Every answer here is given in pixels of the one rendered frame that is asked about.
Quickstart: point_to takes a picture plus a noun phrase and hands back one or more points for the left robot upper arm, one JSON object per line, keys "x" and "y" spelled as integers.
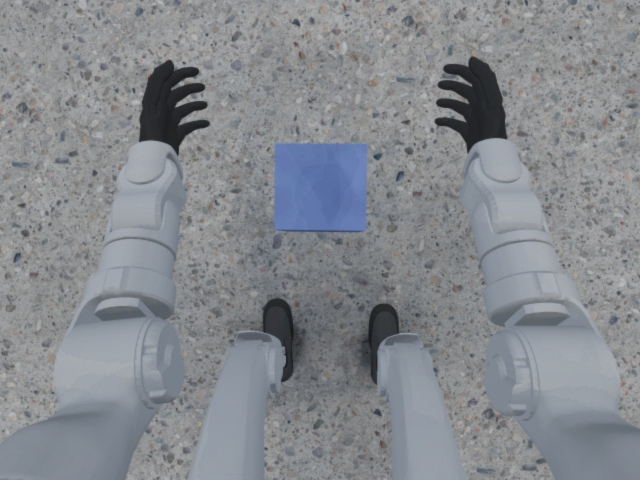
{"x": 111, "y": 379}

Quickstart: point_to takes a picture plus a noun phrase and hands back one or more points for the right robot shin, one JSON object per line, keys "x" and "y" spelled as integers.
{"x": 404, "y": 338}

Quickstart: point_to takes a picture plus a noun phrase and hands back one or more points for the right robot forearm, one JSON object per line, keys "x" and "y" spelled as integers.
{"x": 525, "y": 285}

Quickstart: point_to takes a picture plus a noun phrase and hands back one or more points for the left robot forearm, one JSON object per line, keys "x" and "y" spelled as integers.
{"x": 135, "y": 272}

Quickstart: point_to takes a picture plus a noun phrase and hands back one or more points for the robot right hand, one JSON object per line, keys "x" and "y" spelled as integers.
{"x": 484, "y": 115}

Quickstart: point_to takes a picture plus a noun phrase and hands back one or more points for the robot left hand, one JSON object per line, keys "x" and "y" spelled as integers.
{"x": 160, "y": 118}

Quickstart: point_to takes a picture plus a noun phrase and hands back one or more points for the right robot upper arm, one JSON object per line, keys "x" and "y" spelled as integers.
{"x": 561, "y": 385}

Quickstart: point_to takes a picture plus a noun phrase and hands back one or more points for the left robot foot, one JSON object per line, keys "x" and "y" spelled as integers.
{"x": 277, "y": 321}

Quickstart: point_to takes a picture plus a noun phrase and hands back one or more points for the carton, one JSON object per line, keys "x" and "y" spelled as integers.
{"x": 320, "y": 187}

